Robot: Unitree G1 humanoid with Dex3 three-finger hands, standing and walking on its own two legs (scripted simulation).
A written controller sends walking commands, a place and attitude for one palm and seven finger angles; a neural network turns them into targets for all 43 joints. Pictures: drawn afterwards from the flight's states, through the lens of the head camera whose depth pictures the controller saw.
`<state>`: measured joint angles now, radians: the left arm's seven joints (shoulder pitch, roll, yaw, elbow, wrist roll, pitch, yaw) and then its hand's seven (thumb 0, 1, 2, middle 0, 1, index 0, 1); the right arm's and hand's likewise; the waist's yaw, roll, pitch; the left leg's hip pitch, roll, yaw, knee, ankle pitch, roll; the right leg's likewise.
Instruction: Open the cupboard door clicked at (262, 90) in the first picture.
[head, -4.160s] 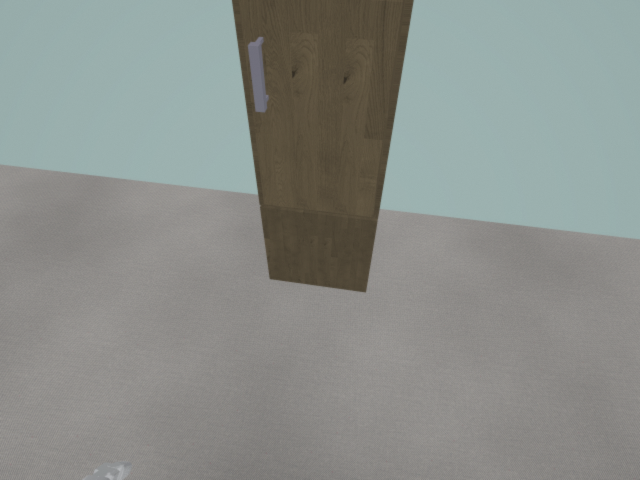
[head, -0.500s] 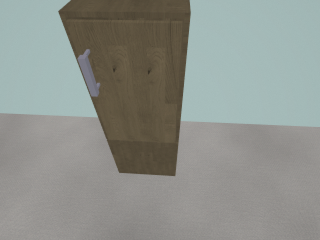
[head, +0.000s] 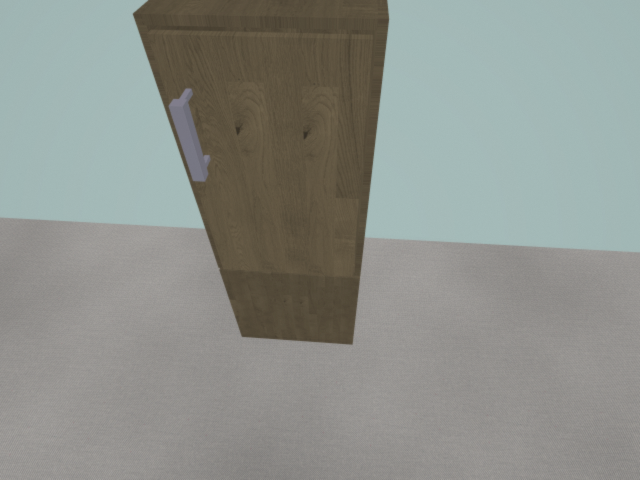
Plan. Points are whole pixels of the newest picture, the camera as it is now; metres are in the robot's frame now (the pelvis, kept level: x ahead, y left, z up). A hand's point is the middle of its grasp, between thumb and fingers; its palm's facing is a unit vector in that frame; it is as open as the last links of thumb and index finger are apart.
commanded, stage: look again from close up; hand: left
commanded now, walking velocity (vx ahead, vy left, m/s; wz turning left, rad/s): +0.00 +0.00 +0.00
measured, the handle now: (194, 136) +0.64 +0.27 +0.09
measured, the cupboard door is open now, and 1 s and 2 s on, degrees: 0 0 0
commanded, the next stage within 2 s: shuffle to correct the standing spot in 0.38 s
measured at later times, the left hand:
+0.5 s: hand out of the picture +0.00 +0.18 -0.17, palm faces +0.02 -0.98 -0.18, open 7.4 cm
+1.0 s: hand out of the picture +0.09 +0.22 -0.17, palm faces +0.02 -0.98 -0.19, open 7.4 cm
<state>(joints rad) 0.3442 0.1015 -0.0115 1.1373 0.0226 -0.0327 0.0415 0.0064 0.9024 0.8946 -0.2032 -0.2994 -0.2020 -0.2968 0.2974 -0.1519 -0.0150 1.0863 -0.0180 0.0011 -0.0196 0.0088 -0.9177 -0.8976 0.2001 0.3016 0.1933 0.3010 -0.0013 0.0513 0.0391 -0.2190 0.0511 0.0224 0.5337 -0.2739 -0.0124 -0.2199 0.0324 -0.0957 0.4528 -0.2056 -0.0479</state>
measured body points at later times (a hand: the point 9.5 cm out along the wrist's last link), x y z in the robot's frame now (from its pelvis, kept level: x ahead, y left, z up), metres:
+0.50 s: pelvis +0.01 +0.02 +0.00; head +0.01 +0.01 +0.45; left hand +0.00 +0.23 -0.16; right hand -0.02 -0.18 -0.16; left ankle +0.00 +0.12 -0.74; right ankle +0.03 -0.09 -0.74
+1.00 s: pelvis +0.08 +0.05 +0.00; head +0.11 +0.05 +0.45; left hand +0.09 +0.27 -0.16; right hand +0.04 -0.16 -0.16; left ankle +0.00 +0.12 -0.74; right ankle +0.07 -0.06 -0.68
